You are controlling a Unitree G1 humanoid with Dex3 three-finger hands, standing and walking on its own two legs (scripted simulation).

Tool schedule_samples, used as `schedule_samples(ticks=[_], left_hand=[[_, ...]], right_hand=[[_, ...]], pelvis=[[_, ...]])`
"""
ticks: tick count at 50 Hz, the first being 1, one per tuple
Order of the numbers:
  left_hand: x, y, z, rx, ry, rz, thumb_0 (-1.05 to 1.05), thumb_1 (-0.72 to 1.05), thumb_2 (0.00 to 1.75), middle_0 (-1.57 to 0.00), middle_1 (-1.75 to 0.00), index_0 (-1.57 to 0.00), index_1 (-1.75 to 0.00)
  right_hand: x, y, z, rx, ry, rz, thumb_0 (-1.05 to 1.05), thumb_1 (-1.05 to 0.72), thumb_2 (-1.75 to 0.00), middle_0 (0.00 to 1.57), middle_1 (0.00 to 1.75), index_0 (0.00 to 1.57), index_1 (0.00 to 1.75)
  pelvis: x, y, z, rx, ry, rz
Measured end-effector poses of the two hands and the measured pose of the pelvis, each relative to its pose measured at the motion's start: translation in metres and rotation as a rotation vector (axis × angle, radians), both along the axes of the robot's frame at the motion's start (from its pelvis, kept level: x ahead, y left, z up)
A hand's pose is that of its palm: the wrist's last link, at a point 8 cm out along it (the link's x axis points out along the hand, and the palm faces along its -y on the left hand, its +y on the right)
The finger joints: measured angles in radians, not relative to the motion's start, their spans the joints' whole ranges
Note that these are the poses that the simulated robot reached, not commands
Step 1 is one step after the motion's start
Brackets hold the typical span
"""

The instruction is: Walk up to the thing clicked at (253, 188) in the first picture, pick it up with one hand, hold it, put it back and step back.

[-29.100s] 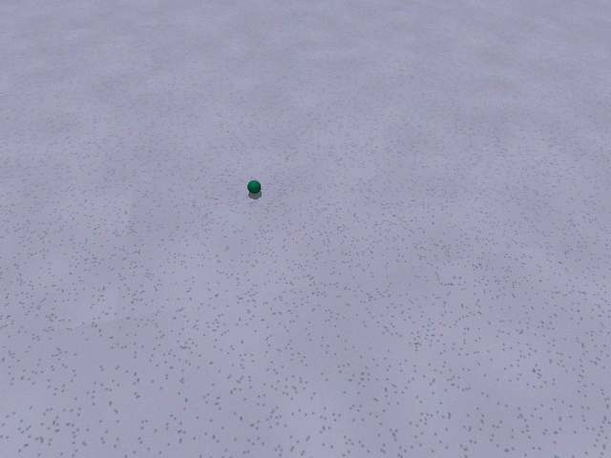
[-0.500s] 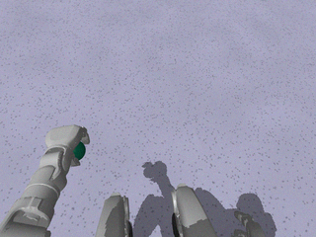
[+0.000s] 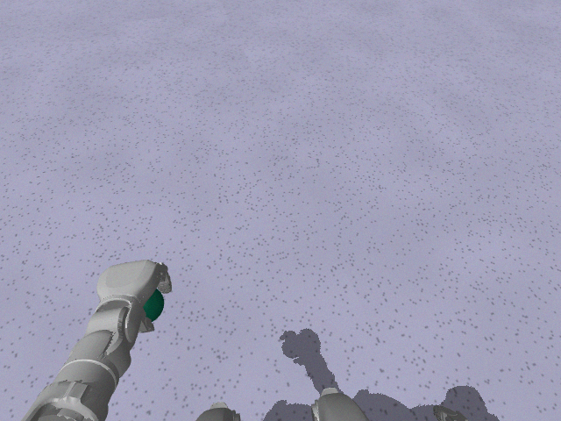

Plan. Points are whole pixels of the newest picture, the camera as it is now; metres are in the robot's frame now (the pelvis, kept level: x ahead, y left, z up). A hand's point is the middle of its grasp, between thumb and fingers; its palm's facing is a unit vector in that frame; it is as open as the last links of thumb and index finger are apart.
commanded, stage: lift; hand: left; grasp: from above
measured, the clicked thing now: (144, 304) +0.35 +0.21 -0.11
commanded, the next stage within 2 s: hold in 0.12 s
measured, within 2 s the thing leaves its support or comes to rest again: neither
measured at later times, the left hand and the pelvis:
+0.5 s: hand (121, 294) +0.33 +0.22 -0.03, palm faces -0.43 -0.06 -0.90, open 8.2 cm; pelvis +0.02 +0.00 +0.04, yaw +0 degrees
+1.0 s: hand (113, 298) +0.32 +0.22 +0.00, palm faces -0.44 -0.05 -0.90, open 8.2 cm; pelvis +0.02 +0.01 +0.05, yaw -1 degrees
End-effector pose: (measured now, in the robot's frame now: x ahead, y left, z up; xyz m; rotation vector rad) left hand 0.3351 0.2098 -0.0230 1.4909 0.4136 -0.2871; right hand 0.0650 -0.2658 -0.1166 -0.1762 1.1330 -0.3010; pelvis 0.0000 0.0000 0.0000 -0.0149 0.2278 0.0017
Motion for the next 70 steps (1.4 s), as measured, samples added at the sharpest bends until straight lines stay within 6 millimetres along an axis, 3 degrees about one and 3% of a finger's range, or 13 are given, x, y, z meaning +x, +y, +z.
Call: schedule_samples(ticks=[11, 31, 70], left_hand=[[0.002, 0.008, 0.027, -0.012, 0.037, 0.022, 0.00, 0.16, 0.42, -0.75, -0.51, -0.87, -0.56], [0.004, 0.015, 0.061, 0.008, 0.009, -0.009, 0.00, 0.14, 0.44, -0.76, -0.49, -0.89, -0.54], [-0.032, 0.007, 0.089, -0.007, 0.010, -0.041, 0.00, 0.16, 0.42, -0.75, -0.50, -0.88, -0.55]], right_hand=[[0.024, 0.006, 0.024, 0.026, -0.048, 0.010, 0.00, -0.90, -0.89, 0.20, 0.30, 0.20, 0.30], [0.049, 0.004, 0.047, 0.025, -0.099, 0.019, 0.01, -0.90, -0.89, 0.20, 0.30, 0.20, 0.30], [0.065, 0.012, 0.064, 0.055, -0.210, 0.070, 0.01, -0.91, -0.90, 0.20, 0.30, 0.20, 0.30]], pelvis=[[0.014, 0.002, 0.024, 0.005, -0.048, -0.004], [0.024, 0.005, 0.041, 0.006, -0.112, -0.009], [0.006, 0.003, 0.052, 0.016, -0.195, -0.020]])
